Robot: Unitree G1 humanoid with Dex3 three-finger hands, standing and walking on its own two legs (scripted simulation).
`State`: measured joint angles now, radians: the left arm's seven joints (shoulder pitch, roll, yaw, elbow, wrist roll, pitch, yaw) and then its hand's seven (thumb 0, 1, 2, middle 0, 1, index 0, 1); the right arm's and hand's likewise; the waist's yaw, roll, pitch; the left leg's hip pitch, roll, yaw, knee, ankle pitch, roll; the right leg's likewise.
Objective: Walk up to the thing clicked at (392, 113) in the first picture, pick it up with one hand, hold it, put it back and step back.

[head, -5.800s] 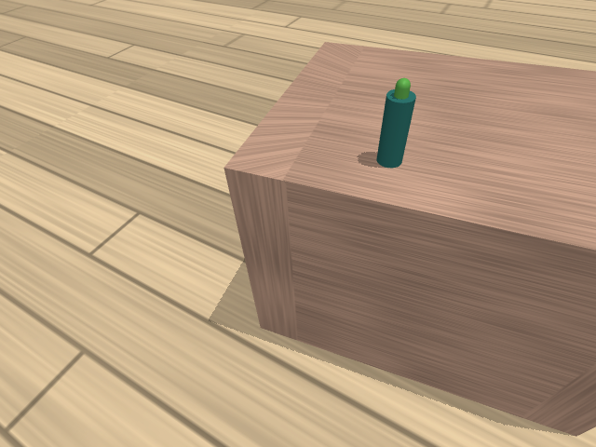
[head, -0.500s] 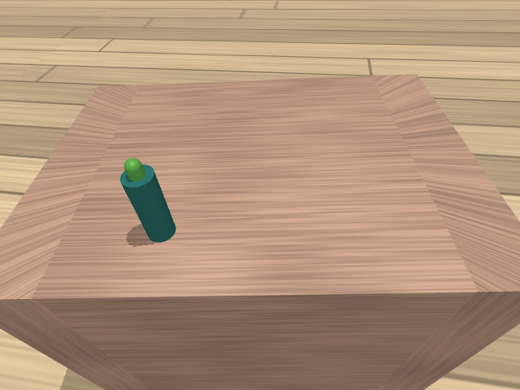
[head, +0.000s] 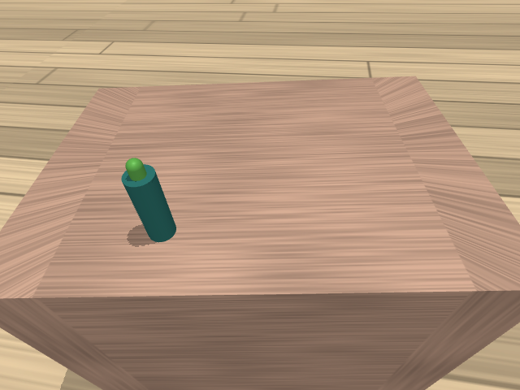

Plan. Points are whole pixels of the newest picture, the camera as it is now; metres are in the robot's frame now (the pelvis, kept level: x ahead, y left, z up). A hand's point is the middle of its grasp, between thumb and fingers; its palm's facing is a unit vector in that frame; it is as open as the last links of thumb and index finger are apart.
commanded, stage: stand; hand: left
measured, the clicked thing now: (149, 199) +0.45 +0.22 +0.06
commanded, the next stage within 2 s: rise first in 0.46 s
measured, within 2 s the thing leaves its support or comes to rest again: neither
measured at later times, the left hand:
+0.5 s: hand out of the picture +0.07 +0.25 -0.15, palm faces -0.03 -0.94 -0.35, open 7.4 cm
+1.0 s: hand out of the picture +0.16 +0.26 -0.08, palm faces +0.25 -0.90 -0.35, open 15.2 cm
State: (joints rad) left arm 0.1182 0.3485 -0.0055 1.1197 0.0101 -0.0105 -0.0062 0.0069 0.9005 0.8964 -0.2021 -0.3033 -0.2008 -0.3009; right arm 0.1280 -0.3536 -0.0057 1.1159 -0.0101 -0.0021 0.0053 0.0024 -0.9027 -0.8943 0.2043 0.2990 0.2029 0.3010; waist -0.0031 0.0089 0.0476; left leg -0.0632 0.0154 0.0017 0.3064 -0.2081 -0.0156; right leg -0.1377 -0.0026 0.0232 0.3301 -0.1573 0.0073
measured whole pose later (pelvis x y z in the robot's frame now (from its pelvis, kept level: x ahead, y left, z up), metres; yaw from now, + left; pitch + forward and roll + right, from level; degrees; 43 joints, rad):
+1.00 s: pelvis +0.00 +0.01 -0.01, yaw +1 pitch +1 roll +0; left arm 0.26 0.29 0.13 0.51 -0.04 -0.06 0.08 0.00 -0.09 0.16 -0.07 -0.07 -0.07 -0.06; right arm 0.19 -0.26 -0.11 0.70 0.04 -0.07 -0.08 0.00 0.07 -0.17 0.06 0.06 0.06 0.06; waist 0.02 0.03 0.00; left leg -0.19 0.00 -0.01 0.44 -0.26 0.00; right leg -0.25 -0.02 0.01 0.43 -0.20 0.02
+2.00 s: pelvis -0.01 +0.00 +0.00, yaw +3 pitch -4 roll +0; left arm 0.46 0.34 0.30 -0.18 -0.04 -0.25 0.02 -0.01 -0.57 0.03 -0.05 -0.04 -0.04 -0.05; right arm 0.22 -0.23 -0.17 0.67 0.02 -0.12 -0.05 -0.01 0.52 -0.03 0.06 0.05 0.06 0.05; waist 0.06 0.06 0.05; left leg -0.08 0.00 -0.04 0.39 -0.24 -0.01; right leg -0.13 -0.02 -0.02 0.40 -0.20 0.01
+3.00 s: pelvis -0.01 +0.01 -0.01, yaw +3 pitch -2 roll +0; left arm -0.01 0.49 0.51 0.22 -0.23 -0.18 -0.30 -0.01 -0.53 0.06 -0.05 -0.03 -0.05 -0.04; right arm 0.19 -0.22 -0.09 0.71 0.04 -0.11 -0.09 -0.01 0.52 -0.05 0.06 0.05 0.05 0.05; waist 0.02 0.03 -0.01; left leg -0.18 -0.01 -0.04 0.48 -0.27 0.00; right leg -0.22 -0.03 -0.02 0.46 -0.22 0.02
